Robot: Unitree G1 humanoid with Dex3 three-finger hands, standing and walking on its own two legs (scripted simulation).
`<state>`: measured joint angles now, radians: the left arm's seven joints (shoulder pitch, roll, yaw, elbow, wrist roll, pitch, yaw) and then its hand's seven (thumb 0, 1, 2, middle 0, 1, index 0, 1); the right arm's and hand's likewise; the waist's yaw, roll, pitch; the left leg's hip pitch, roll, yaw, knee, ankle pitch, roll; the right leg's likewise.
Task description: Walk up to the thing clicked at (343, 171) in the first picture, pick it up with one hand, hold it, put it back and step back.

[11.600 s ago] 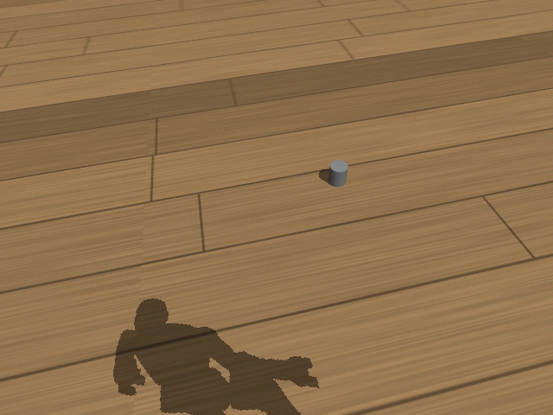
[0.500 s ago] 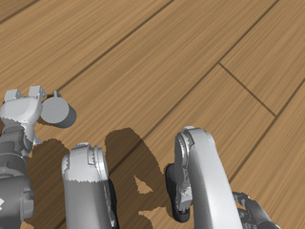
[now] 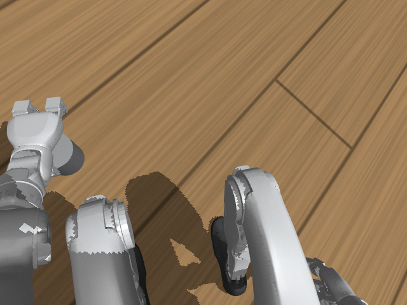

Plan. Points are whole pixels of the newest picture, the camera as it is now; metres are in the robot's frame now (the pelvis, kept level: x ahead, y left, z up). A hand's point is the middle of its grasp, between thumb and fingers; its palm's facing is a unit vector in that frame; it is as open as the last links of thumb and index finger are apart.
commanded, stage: approach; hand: left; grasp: from above
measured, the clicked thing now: (58, 148) +0.47 +0.27 -0.28
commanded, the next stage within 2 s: rest palm in 0.46 s
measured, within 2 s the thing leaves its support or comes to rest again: neither
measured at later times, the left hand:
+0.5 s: hand (36, 170) +0.40 +0.29 -0.18, palm faces -0.47 -0.08 -0.88, open 14.1 cm
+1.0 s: hand (51, 156) +0.44 +0.27 -0.21, palm faces -0.50 -0.10 -0.86, open 14.2 cm
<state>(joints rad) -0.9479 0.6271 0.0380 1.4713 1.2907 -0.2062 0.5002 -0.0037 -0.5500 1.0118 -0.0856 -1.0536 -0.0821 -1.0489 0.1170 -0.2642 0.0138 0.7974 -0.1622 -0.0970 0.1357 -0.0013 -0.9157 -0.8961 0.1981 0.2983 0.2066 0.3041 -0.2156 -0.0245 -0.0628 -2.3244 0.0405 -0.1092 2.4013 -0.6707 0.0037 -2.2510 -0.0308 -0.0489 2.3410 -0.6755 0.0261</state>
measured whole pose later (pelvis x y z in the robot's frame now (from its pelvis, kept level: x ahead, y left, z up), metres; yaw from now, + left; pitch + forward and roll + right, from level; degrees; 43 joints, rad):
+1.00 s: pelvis +0.00 +0.00 -0.01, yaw -1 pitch +32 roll -7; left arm -0.94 0.73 0.13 1.57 1.28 -0.22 0.47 0.00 -0.55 1.02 -0.09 -1.01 -0.07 -1.02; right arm 0.15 -0.29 0.07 0.77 -0.19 -0.10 0.17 0.00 -0.91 -0.90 0.20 0.30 0.20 0.30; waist -0.27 -0.03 0.01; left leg -2.34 0.04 -0.14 2.45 -0.67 0.00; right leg -2.26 -0.02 -0.07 2.37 -0.67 0.03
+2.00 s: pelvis +0.00 +0.00 -0.04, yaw -5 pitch +28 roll -11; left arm -0.99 0.85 0.14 1.80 1.32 -0.27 0.66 0.01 -0.44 0.97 -0.21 -1.02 -0.21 -1.00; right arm 0.11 -0.31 0.18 0.79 -0.31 -0.23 0.28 0.00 -0.90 -0.89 0.20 0.30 0.20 0.30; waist -0.32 -0.06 0.07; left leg -2.37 0.04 -0.21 2.57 -0.70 0.00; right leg -2.26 0.00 -0.12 2.43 -0.66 0.05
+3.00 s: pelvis +0.00 +0.01 -0.03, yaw -5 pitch +27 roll -11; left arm -1.00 0.84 0.09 1.79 1.30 -0.26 0.66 0.00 -0.31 0.90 -0.43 -0.96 -0.37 -0.95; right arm 0.11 -0.32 0.18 0.77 -0.29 -0.27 0.30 0.00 -0.91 -0.90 0.19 0.30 0.20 0.30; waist -0.31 -0.06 0.07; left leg -2.36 0.04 -0.21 2.55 -0.70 0.00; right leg -2.25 0.01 -0.12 2.42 -0.66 0.05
